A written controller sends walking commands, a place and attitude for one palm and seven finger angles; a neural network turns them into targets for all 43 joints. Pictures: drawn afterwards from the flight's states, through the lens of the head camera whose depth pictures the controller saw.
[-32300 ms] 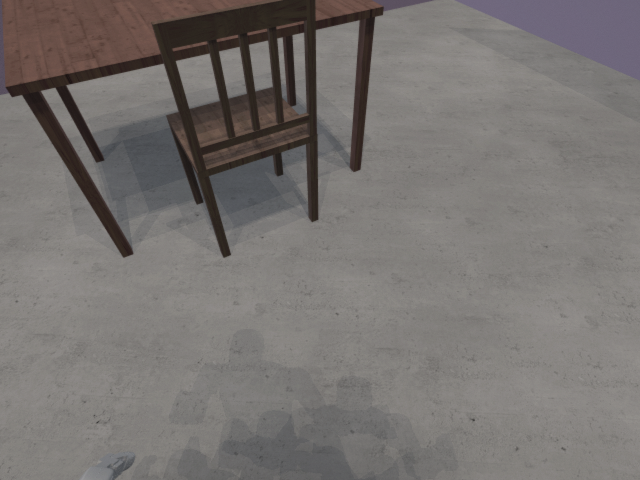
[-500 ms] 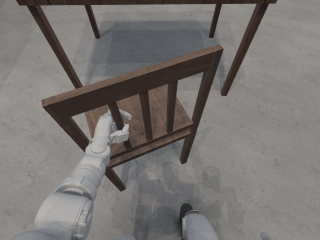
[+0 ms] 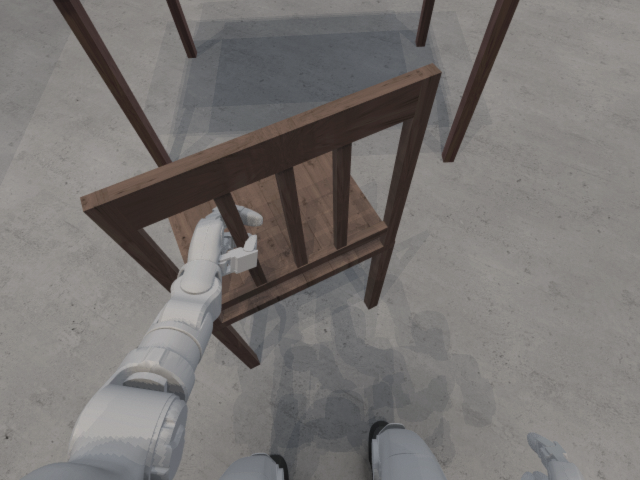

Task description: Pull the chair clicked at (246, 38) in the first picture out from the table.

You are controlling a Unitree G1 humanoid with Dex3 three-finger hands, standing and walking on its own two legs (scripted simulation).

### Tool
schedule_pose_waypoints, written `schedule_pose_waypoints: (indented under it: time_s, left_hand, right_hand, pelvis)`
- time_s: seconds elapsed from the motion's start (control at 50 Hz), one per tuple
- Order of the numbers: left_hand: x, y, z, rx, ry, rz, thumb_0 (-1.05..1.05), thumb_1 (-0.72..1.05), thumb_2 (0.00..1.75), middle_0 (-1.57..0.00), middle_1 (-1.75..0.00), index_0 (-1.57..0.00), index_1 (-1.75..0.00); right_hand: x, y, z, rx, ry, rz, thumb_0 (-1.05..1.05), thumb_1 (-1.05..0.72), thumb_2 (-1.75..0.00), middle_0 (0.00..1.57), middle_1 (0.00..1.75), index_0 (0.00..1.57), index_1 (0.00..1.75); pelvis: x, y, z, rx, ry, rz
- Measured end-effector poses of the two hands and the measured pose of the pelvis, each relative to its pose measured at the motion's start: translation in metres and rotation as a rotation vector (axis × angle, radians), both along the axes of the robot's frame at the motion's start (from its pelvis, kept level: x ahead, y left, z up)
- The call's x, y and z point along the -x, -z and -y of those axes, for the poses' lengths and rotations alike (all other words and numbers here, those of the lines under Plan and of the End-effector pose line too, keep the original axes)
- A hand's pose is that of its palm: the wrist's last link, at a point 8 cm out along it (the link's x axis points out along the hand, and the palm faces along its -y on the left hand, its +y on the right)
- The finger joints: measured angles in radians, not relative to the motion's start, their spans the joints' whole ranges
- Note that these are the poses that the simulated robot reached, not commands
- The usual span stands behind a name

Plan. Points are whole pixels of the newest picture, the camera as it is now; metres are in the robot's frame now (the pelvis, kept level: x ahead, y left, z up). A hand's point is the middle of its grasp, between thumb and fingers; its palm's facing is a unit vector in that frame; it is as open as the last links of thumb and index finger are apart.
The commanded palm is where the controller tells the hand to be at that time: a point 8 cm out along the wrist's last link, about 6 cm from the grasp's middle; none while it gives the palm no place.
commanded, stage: stop walking, hand still on the chair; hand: left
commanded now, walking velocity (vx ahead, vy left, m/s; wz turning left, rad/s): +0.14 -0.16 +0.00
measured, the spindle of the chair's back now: (293, 223) +0.48 +0.03 -0.08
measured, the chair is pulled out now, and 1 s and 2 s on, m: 0.49 0.54 0.54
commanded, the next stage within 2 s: open the thumb and straighten the fingers in 0.86 s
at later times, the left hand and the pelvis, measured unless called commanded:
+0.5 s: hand (245, 285) +0.35 +0.09 -0.04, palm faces -0.08 -0.97 -0.23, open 5.3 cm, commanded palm +0.34 +0.15 -0.03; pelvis +0.03 -0.01 +0.01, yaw -2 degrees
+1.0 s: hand (242, 286) +0.35 +0.10 -0.04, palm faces -0.11 -0.97 -0.20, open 5.3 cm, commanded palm +0.33 +0.15 -0.02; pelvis +0.03 +0.01 +0.01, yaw -2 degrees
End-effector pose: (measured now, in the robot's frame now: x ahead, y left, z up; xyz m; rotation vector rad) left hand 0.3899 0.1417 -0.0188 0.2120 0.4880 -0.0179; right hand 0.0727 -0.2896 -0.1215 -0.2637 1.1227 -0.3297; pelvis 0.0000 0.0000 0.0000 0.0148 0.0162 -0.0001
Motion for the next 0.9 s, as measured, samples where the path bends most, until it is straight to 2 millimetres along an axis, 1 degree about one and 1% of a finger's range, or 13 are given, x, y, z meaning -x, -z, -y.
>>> schedule_pose_waypoints:
  time_s: [0.04,0.1,0.18,0.24,0.32,0.4,0.52,0.6,0.7,0.8,0.9]
  left_hand:
    - [0.007,-0.001,-0.002,0.011,0.015,0.014,0.05,0.73,0.80,-0.14,-1.13,-0.48,-1.43]
    - [0.019,-0.002,-0.003,0.012,0.033,0.011,0.05,0.74,0.81,-0.13,-1.13,-0.45,-1.42]
    - [0.032,-0.003,-0.005,0.001,0.044,0.007,0.06,0.73,0.81,-0.13,-1.14,-0.46,-1.42]
    - [0.041,-0.004,-0.006,-0.012,0.035,0.000,0.06,0.72,0.83,-0.14,-1.14,-0.47,-1.43]
    - [0.048,-0.005,-0.005,-0.026,0.014,-0.009,0.07,0.70,0.85,-0.16,-1.13,-0.48,-1.44]
    - [0.050,-0.006,-0.004,-0.031,0.001,-0.012,0.07,0.69,0.87,-0.16,-1.14,-0.49,-1.44]
    - [0.050,-0.005,-0.004,-0.032,0.010,-0.005,0.07,0.68,0.88,-0.16,-1.15,-0.49,-1.44]
    - [0.050,-0.004,-0.005,-0.024,0.019,0.003,0.07,0.67,0.88,-0.16,-1.17,-0.50,-1.44]
    - [0.050,-0.003,-0.007,-0.011,0.028,0.012,0.06,0.68,0.87,-0.16,-1.18,-0.50,-1.44]
    - [0.050,-0.003,-0.008,-0.005,0.038,0.015,0.06,0.68,0.86,-0.16,-1.19,-0.50,-1.44]
    - [0.049,-0.003,-0.008,-0.005,0.047,0.015,0.06,0.68,0.85,-0.16,-1.18,-0.50,-1.44]
  right_hand:
    - [0.000,-0.005,-0.008,-0.002,-0.003,0.011,0.00,-0.91,-0.89,0.20,0.30,0.20,0.29]
    - [-0.001,-0.008,-0.025,-0.038,-0.020,0.031,0.00,-0.91,-0.89,0.20,0.30,0.20,0.29]
    - [-0.004,-0.003,-0.047,-0.116,-0.038,0.045,0.00,-0.91,-0.89,0.20,0.30,0.20,0.29]
    - [-0.010,0.001,-0.055,-0.164,-0.046,0.059,0.00,-0.90,-0.89,0.20,0.30,0.21,0.30]
    - [-0.021,0.005,-0.054,-0.191,-0.041,0.083,0.01,-0.90,-0.89,0.21,0.30,0.21,0.30]
    - [-0.033,0.004,-0.041,-0.167,-0.030,0.101,0.01,-0.90,-0.89,0.21,0.30,0.21,0.30]
    - [-0.048,-0.006,-0.018,-0.094,-0.014,0.118,0.01,-0.90,-0.89,0.21,0.30,0.21,0.30]
    - [-0.055,-0.013,-0.011,-0.060,-0.009,0.130,0.01,-0.91,-0.89,0.20,0.30,0.20,0.30]
    - [-0.062,-0.021,-0.016,-0.048,-0.010,0.146,0.01,-0.91,-0.89,0.20,0.30,0.20,0.29]
    - [-0.063,-0.022,-0.031,-0.069,-0.013,0.153,0.01,-0.91,-0.89,0.20,0.30,0.20,0.29]
    - [-0.058,-0.018,-0.047,-0.101,-0.015,0.140,0.00,-0.91,-0.89,0.20,0.30,0.20,0.30]
  pelvis:
    - [0.004,-0.001,-0.004,-0.009,0.018,0.010]
    - [0.005,-0.002,-0.006,0.003,0.028,0.015]
    - [-0.001,-0.002,0.000,0.014,0.030,0.026]
    - [-0.009,-0.002,0.005,0.019,0.030,0.036]
    - [-0.019,-0.003,0.011,0.016,0.034,0.032]
    - [-0.027,-0.004,0.013,0.009,0.032,0.026]
    - [-0.034,-0.006,0.011,0.005,0.030,0.024]
    - [-0.035,-0.007,0.009,0.005,0.030,0.025]
    - [-0.034,-0.008,0.005,0.006,0.034,0.026]
    - [-0.033,-0.008,0.000,0.007,0.041,0.025]
    - [-0.034,-0.008,-0.004,0.008,0.045,0.025]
